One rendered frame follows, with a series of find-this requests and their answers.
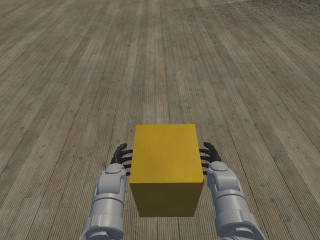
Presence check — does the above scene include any robot right forearm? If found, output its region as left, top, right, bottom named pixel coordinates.
left=207, top=161, right=266, bottom=240

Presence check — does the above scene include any carton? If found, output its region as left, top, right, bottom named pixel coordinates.
left=129, top=124, right=205, bottom=218

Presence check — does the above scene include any robot right hand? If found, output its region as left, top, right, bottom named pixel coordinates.
left=199, top=142, right=222, bottom=175

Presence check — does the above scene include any robot left hand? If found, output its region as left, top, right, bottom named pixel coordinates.
left=110, top=143, right=133, bottom=176

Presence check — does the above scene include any robot left forearm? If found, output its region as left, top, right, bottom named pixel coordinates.
left=79, top=163, right=127, bottom=240

